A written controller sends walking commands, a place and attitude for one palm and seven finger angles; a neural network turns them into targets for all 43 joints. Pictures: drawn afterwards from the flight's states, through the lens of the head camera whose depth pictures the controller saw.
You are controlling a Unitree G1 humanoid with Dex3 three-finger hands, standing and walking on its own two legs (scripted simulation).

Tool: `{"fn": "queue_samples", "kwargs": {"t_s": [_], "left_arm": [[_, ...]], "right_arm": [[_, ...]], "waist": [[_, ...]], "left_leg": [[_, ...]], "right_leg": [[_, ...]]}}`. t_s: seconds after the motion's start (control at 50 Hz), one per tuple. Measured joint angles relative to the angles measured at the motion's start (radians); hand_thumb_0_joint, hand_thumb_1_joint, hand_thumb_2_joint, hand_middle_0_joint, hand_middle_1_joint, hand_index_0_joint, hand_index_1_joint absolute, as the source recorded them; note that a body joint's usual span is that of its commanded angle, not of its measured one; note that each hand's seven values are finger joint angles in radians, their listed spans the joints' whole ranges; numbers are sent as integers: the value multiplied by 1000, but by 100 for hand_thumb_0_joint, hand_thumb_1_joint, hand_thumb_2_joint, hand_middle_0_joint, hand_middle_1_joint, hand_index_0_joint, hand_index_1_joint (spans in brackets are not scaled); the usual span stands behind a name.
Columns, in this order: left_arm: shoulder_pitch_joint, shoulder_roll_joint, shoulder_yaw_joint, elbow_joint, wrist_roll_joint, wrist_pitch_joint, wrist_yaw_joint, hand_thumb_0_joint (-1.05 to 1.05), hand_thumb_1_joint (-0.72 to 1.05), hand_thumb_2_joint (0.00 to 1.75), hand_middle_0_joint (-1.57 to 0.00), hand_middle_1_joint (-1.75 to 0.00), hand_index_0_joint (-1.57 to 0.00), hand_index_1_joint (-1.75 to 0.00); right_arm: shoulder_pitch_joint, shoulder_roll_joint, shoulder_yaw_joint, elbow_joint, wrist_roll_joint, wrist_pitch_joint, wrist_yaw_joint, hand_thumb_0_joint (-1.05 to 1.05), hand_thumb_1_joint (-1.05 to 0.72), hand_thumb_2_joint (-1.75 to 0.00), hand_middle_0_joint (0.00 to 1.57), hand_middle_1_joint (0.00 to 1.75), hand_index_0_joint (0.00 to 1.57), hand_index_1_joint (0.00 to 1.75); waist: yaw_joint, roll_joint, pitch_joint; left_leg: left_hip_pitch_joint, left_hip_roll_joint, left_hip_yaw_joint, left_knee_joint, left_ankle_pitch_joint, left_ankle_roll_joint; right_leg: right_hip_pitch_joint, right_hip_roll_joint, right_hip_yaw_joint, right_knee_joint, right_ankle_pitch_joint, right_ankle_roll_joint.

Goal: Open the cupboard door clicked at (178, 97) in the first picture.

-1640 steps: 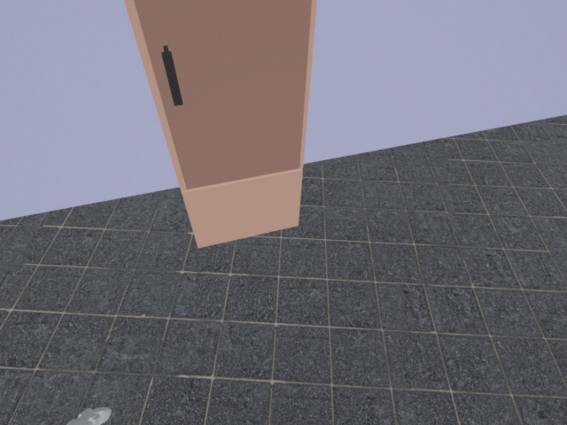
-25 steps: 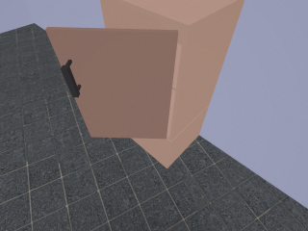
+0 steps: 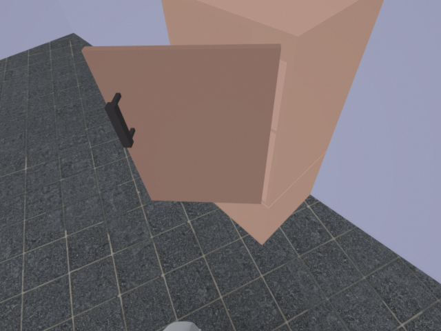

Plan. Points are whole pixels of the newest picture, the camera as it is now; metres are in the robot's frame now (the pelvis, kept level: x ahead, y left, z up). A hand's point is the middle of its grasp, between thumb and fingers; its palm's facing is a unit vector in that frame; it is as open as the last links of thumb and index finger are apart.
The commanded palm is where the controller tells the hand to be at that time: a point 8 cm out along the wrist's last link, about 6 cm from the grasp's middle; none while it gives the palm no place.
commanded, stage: shuffle to correct the standing spot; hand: left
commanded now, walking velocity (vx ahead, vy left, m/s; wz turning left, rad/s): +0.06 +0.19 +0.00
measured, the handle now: (122, 120) +0.56 +0.30 +0.04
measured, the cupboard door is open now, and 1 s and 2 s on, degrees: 42 42 42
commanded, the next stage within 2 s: come to a stop and stand still in 0.12 s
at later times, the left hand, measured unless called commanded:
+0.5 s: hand out of the picture +0.07 +0.28 -0.17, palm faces +0.03 -0.97 -0.24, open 7.4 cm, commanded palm none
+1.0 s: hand out of the picture +0.10 +0.27 -0.16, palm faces -0.03 -0.97 -0.22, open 7.4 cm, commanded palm none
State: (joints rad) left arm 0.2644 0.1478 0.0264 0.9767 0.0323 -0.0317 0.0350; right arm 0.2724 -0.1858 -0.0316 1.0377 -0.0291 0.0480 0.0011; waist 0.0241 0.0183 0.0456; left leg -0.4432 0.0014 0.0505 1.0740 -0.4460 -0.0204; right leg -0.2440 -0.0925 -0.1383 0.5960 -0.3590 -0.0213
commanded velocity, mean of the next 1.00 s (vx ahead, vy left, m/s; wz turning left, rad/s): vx -0.02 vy -0.02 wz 0.00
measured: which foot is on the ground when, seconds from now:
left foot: up 0.00-0.24, down 0.26-1.00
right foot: down 0.00-0.24, up 0.26-0.56, down 0.58-1.00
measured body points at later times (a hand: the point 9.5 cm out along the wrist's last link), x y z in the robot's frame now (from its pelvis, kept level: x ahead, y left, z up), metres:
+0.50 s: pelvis +0.04 +0.09 +0.00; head +0.07 +0.10 +0.45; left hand +0.07 +0.33 -0.15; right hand +0.12 -0.14 -0.14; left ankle +0.06 +0.19 -0.73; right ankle +0.02 -0.02 -0.71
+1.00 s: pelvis +0.03 +0.09 +0.00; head +0.03 +0.08 +0.45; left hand +0.10 +0.32 -0.14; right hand +0.03 -0.13 -0.16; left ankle +0.04 +0.19 -0.73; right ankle +0.03 -0.02 -0.73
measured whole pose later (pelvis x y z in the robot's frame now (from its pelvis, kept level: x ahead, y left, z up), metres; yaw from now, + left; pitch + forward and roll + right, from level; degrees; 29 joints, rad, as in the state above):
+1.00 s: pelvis +0.03 +0.09 +0.00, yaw -1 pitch -1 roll +0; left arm 0.24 0.18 -0.02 0.98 0.01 -0.01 0.04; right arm 0.32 -0.15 0.01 1.03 -0.03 0.00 -0.01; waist -0.03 0.01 0.01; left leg -0.24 0.02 0.07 0.52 -0.26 0.02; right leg -0.22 0.00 -0.06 0.51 -0.27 -0.02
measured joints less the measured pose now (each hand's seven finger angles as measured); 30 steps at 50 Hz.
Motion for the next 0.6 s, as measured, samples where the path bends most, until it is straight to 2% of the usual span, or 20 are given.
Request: {"fn": "queue_samples", "kwargs": {"t_s": [0.08,0.2,0.24,0.26,0.3,0.32,0.36,0.38,0.44,0.52,0.56,0.6], "left_arm": [[32,2,1,20,4,5,-5,0,91,89,-20,-30,-20,-30],[64,33,17,38,10,27,-12,0,90,89,-20,-30,-20,-30],[80,48,26,38,9,40,-10,0,90,89,-20,-31,-20,-30],[88,53,30,37,6,49,-9,0,90,89,-20,-31,-20,-30],[68,84,40,46,2,74,0,1,90,89,-20,-30,-20,-30],[57,95,43,50,2,80,6,1,90,89,-20,-30,-20,-30],[33,108,42,53,3,77,7,1,91,89,-20,-30,-20,-30],[22,109,39,52,1,71,5,1,91,89,-20,-30,-19,-30],[-6,96,23,44,-6,57,0,1,91,90,-20,-30,-19,-30],[-34,58,7,33,-9,58,-7,0,91,90,-19,-30,-19,-30],[-46,43,3,23,-8,56,-10,0,91,90,-20,-30,-19,-30],[-54,29,1,14,-5,47,-10,0,91,90,-20,-30,-19,-30]], "right_arm": [[-54,-6,-8,-36,6,-2,11,1,-91,-90,20,30,19,30],[-120,-18,-12,-82,15,-13,18,1,-91,-90,20,30,19,30],[-126,-24,-10,-98,14,-26,16,1,-91,-90,20,30,19,30],[-123,-33,-11,-110,11,-37,15,0,-91,-90,20,30,19,30],[-132,-13,-7,-110,5,-42,4,0,-91,-90,20,30,19,30],[-131,-1,-2,-108,3,-43,-1,0,-91,-90,20,30,19,30],[-124,20,8,-97,-1,-49,-11,0,-91,-90,20,30,19,30],[-120,30,13,-88,-1,-53,-14,0,-91,-90,20,30,19,30],[-108,50,25,-62,-1,-62,-25,0,-91,-90,20,30,20,30],[-101,44,12,-48,1,-59,-36,-1,-93,-90,20,30,20,30],[-91,37,8,-39,1,-53,-36,-1,-93,-90,20,30,20,30],[-79,29,3,-27,6,-47,-34,0,-93,-90,20,30,20,30]], "waist": [[6,-31,0],[38,-68,14],[42,-69,12],[38,-52,3],[32,-84,11],[30,-94,10],[24,-101,7],[22,-100,7],[13,-83,8],[-13,-53,6],[-21,-42,6],[-22,-31,6]], "left_leg": [[-49,38,8,-58,84,-22],[22,39,39,-347,134,-23],[92,36,64,-485,205,-16],[108,48,54,-519,259,10],[81,31,63,-448,198,36],[80,26,65,-438,171,41],[94,18,63,-466,164,42],[107,15,62,-491,179,37],[147,9,60,-559,211,48],[169,11,68,-588,223,51],[164,13,70,-572,216,46],[152,21,73,-539,199,38]], "right_leg": [[36,-26,14,-85,44,17],[43,-64,35,-73,27,66],[27,-70,41,-11,-11,84],[2,-61,37,54,-52,73],[-72,-52,91,246,-182,46],[-108,-36,108,333,-202,36],[-158,-7,115,437,-168,27],[-168,5,112,444,-141,27],[-147,33,95,328,-106,36],[-92,58,82,149,-83,36],[-51,65,79,44,-14,31],[-22,74,82,-29,64,0]]}}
